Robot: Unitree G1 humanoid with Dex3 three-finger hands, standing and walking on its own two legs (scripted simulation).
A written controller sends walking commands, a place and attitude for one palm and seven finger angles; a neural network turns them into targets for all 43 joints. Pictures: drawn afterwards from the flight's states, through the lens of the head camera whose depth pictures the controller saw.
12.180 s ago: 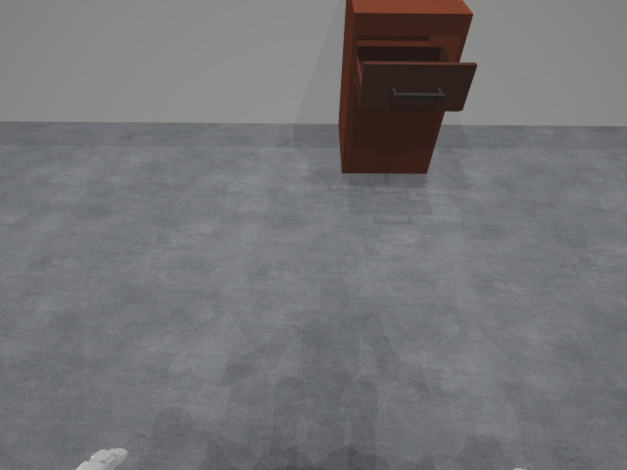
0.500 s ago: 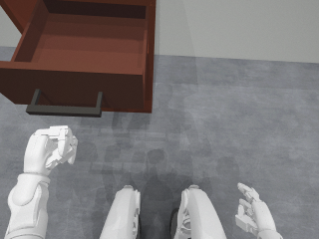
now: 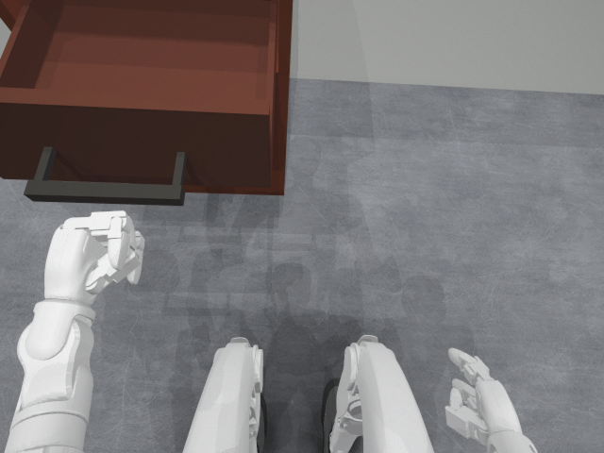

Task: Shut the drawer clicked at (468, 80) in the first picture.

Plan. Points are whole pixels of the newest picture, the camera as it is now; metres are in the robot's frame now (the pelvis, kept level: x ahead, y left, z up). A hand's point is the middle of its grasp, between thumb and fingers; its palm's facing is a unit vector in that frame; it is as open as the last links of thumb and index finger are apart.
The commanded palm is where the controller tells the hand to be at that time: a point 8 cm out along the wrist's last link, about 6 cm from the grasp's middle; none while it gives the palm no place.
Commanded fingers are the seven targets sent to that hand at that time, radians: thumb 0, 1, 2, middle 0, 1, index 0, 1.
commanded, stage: bring the fist close to the handle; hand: left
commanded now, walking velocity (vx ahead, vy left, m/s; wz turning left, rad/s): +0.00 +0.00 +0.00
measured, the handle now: (111, 176) +0.44 +0.26 +0.01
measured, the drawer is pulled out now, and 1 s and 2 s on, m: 0.23 0.20 0.07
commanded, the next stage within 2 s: push the drawer shut in 0.16 s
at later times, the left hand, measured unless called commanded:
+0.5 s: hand (141, 240) +0.36 +0.22 +0.00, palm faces +0.01 -1.00 -0.06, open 3.3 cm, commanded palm +0.35 +0.26 +0.01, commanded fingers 0.00 0.90 0.90 -1.40 -1.60 -1.40 -1.60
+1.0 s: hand (139, 212) +0.40 +0.23 +0.00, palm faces +0.00 -1.00 -0.06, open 2.9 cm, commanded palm +0.41 +0.26 +0.01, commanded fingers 0.00 0.90 0.90 -1.40 -1.60 -1.40 -1.60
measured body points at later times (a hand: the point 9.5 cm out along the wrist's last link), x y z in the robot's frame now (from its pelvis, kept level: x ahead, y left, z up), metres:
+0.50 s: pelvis +0.00 -0.01 +0.00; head +0.16 +0.03 +0.42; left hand +0.35 +0.27 +0.01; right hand +0.19 -0.26 -0.11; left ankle +0.03 +0.09 -0.54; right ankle +0.07 -0.11 -0.54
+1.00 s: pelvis -0.02 -0.01 -0.01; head +0.15 +0.03 +0.41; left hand +0.39 +0.28 +0.00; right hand +0.12 -0.27 -0.12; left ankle +0.03 +0.09 -0.54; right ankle +0.07 -0.11 -0.54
